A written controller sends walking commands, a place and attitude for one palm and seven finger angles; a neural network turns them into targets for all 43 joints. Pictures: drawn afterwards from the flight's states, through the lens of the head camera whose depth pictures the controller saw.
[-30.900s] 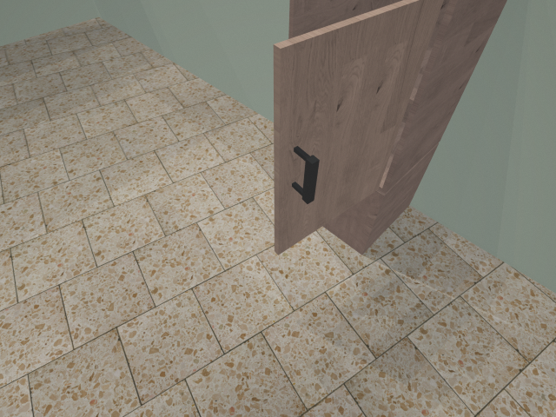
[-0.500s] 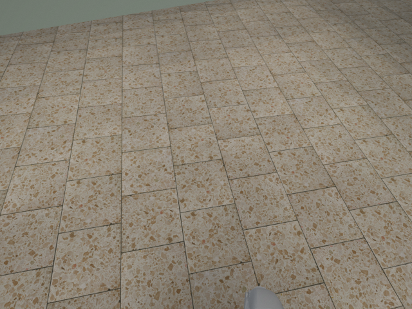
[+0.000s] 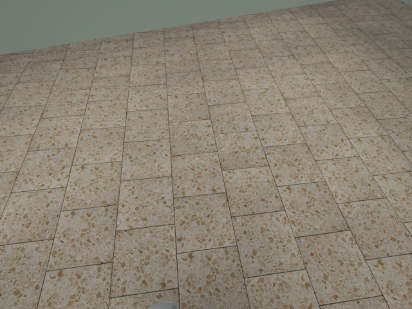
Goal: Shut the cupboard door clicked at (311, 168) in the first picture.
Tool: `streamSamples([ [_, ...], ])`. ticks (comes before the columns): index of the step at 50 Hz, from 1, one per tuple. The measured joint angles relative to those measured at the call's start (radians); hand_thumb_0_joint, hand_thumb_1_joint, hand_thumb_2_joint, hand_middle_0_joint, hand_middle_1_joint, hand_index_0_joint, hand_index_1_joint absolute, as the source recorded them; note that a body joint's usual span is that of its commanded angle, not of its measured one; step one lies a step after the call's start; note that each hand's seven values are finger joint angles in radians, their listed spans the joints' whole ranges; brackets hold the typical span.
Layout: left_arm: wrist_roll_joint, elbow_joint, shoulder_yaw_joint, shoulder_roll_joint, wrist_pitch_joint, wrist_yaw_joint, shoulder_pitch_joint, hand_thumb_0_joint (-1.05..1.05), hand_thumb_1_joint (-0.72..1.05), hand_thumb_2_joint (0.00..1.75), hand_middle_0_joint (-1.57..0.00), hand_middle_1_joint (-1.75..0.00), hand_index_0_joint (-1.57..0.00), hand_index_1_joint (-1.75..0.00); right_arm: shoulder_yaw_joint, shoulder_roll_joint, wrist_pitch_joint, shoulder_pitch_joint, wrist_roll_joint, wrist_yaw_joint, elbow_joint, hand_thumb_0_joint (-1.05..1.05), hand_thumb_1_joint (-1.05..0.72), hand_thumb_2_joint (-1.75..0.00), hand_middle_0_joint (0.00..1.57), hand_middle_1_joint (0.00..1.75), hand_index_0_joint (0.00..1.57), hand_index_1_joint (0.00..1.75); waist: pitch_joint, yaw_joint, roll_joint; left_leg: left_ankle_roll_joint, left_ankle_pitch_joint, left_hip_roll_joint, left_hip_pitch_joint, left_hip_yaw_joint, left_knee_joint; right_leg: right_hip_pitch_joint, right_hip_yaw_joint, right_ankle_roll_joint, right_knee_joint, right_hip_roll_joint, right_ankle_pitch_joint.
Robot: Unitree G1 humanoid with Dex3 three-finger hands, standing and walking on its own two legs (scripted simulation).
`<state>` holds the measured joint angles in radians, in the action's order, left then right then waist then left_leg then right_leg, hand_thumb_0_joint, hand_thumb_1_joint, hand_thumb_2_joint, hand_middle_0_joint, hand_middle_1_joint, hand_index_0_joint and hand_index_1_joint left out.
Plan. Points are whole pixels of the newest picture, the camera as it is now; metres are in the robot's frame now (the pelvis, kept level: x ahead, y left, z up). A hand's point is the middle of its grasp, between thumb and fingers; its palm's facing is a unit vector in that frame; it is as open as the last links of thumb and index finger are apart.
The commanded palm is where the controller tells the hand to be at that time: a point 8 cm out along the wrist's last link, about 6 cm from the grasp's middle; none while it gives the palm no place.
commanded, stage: turn to face it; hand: left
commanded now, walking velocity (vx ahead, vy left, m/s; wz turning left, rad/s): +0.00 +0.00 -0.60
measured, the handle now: out of the picture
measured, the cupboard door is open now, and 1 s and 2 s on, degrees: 53 53 53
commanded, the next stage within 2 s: none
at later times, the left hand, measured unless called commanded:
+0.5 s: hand (141, 272) +0.22 +0.17 -0.17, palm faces -0.27 -0.92 -0.28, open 7.4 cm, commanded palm none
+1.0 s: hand (163, 233) +0.31 +0.13 -0.16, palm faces -0.57 -0.80 -0.19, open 7.4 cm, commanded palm none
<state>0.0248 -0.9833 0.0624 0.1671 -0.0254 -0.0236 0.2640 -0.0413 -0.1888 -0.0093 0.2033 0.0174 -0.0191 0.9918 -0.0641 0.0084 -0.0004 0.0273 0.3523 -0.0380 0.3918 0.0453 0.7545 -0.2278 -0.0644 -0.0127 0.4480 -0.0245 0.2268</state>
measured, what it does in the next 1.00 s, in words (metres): walks ahead, turning right: left foot, then right foot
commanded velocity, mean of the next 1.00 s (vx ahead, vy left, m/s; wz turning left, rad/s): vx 0.00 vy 0.00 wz -0.60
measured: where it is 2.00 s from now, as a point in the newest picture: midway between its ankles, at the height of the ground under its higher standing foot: outside the picture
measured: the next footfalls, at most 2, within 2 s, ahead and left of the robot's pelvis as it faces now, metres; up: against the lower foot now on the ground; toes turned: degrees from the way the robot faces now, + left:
left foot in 0.08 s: +0.09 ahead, +0.12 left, +0.00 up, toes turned +0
right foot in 0.46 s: +0.06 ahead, -0.13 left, +0.00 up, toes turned -22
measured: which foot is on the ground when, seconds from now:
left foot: up 0.00-0.06, down 0.08-0.46, up 0.48-0.76, down 0.78-1.00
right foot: down 0.00-0.08, up 0.10-0.44, down 0.46-0.78, up 0.80-1.00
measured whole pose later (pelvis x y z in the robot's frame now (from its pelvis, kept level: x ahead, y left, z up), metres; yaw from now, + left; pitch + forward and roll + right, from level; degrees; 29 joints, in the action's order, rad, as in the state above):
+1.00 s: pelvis +0.10 +0.03 +0.00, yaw -37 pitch +1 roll -3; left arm 0.02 -0.87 0.09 0.27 0.09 0.04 0.13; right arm -0.01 -0.21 0.01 0.24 0.03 -0.03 0.88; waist -0.09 -0.01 0.02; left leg 0.00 0.26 -0.12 0.24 0.15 0.48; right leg -0.46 -0.04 0.06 1.01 -0.02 0.45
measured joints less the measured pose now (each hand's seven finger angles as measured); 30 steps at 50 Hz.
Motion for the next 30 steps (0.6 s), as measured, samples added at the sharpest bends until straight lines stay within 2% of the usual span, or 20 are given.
streamSamples([
  [3,-0.005,-0.029,0.006,0.010,0.034,0.008,0.044,-0.01,0.95,0.90,-0.21,-0.30,-0.20,-0.30,0.011,0.008,-0.006,-0.041,-0.002,-0.002,-0.024,0.00,-0.91,-0.90,0.19,0.30,0.20,0.30,0.006,0.016,0.000,0.005,-0.097,-0.002,-0.068,0.002,-0.178,-0.002,0.037,0.014,0.044,0.026,0.035],
  [4,-0.007,-0.035,0.008,0.013,0.047,0.011,0.056,0.00,0.94,0.90,-0.21,-0.30,-0.20,-0.30,0.014,0.012,-0.012,-0.049,-0.001,-0.003,-0.031,0.00,-0.91,-0.90,0.19,0.30,0.20,0.30,0.011,0.018,0.002,-0.012,-0.120,-0.006,-0.082,0.006,-0.203,-0.012,0.049,0.020,0.074,0.033,0.055],
  [6,-0.010,-0.046,0.014,0.023,0.074,0.016,0.059,0.00,0.94,0.90,-0.20,-0.30,-0.20,-0.30,0.022,0.026,-0.013,-0.060,0.006,-0.007,-0.042,0.00,-0.91,-0.90,0.20,0.30,0.20,0.30,0.012,0.025,0.021,-0.044,-0.088,-0.009,-0.086,0.035,-0.175,-0.055,0.064,0.020,0.197,0.033,0.191],
  [7,-0.008,-0.048,0.016,0.026,0.086,0.019,0.055,0.00,0.93,0.90,-0.20,-0.30,-0.20,-0.30,0.026,0.031,-0.013,-0.062,0.009,-0.009,-0.049,0.00,-0.91,-0.90,0.20,0.30,0.20,0.30,0.011,0.026,0.023,-0.052,-0.076,-0.015,-0.096,0.048,-0.177,-0.088,0.062,0.021,0.287,0.035,0.244],
  [9,-0.006,-0.042,0.022,0.031,0.096,0.029,0.041,0.01,0.93,0.90,-0.20,-0.30,-0.20,-0.30,0.032,0.037,-0.008,-0.062,0.012,-0.015,-0.058,0.00,-0.90,-0.90,0.20,0.30,0.20,0.30,0.005,0.028,0.022,-0.058,-0.074,-0.026,-0.123,0.069,-0.206,-0.147,0.048,0.029,0.441,0.031,0.271],
  [12,-0.007,-0.015,0.028,0.037,0.099,0.041,0.012,0.01,0.92,0.90,-0.20,-0.30,-0.20,-0.30,0.035,0.036,0.004,-0.056,0.012,-0.017,-0.060,0.00,-0.90,-0.90,0.20,0.30,0.21,0.30,-0.005,0.032,0.014,-0.055,-0.086,-0.044,-0.163,0.100,-0.252,-0.194,0.021,0.045,0.523,0.011,0.250],
  [15,-0.005,0.016,0.033,0.042,0.103,0.046,-0.019,0.01,0.92,0.90,-0.20,-0.30,-0.20,-0.30,0.025,0.027,0.013,-0.049,0.011,-0.015,-0.058,0.00,-0.90,-0.90,0.20,0.30,0.21,0.30,-0.012,0.028,0.003,-0.049,-0.081,-0.062,-0.187,0.135,-0.268,-0.199,0.003,0.053,0.482,-0.007,0.213],
  [19,-0.001,0.053,0.035,0.051,0.102,0.050,-0.064,0.01,0.92,0.90,-0.20,-0.30,-0.20,-0.30,0.007,0.004,0.022,-0.034,0.011,-0.011,-0.054,0.00,-0.90,-0.90,0.20,0.30,0.21,0.30,-0.023,0.010,-0.014,-0.033,-0.048,-0.089,-0.197,0.182,-0.238,-0.165,-0.014,0.050,0.361,-0.015,0.175],
  [22,0.003,0.083,0.033,0.062,0.089,0.053,-0.086,0.01,0.92,0.90,-0.20,-0.30,-0.20,-0.30,-0.007,-0.021,0.030,-0.014,0.008,-0.006,-0.051,0.00,-0.90,-0.90,0.20,0.30,0.21,0.30,-0.025,-0.003,-0.028,-0.011,0.007,-0.118,-0.181,0.211,-0.157,-0.094,-0.029,0.033,0.204,-0.007,0.067],
  [23,0.005,0.096,0.031,0.074,0.078,0.054,-0.086,0.01,0.91,0.90,-0.20,-0.30,-0.20,-0.30,-0.011,-0.027,0.034,-0.001,0.004,-0.004,-0.054,0.00,-0.90,-0.90,0.20,0.30,0.21,0.30,-0.016,-0.005,-0.017,-0.004,0.033,-0.119,-0.157,0.218,-0.101,-0.067,-0.017,0.014,0.143,-0.013,0.023],
  [25,0.003,0.098,0.024,0.065,0.059,0.043,-0.106,0.01,0.91,0.90,-0.20,-0.30,-0.20,-0.30,-0.021,-0.058,0.053,-0.008,-0.001,-0.006,-0.048,0.00,-0.90,-0.90,0.20,0.30,0.21,0.30,-0.028,-0.006,-0.048,0.013,0.155,-0.109,-0.074,0.123,0.097,-0.087,-0.008,-0.002,0.182,0.010,0.086],
  [27,0.000,0.105,0.016,0.056,0.055,0.032,-0.109,0.01,0.91,0.90,-0.20,-0.30,-0.20,-0.30,-0.027,-0.079,0.069,-0.022,-0.004,-0.013,-0.046,0.00,-0.90,-0.90,0.20,0.30,0.20,0.30,-0.040,-0.009,-0.059,0.025,0.180,-0.070,0.004,0.044,0.276,-0.087,0.012,-0.004,0.180,0.023,0.090],
  [30,0.001,0.107,0.008,0.053,0.065,0.022,-0.101,0.01,0.91,0.90,-0.20,-0.30,-0.20,-0.30,-0.024,-0.086,0.068,-0.034,-0.004,-0.011,-0.060,0.01,-0.91,-0.90,0.20,0.30,0.20,0.30,-0.039,-0.015,-0.043,0.041,0.125,-0.040,0.070,0.007,0.349,-0.069,0.051,0.003,0.124,0.032,0.052],
])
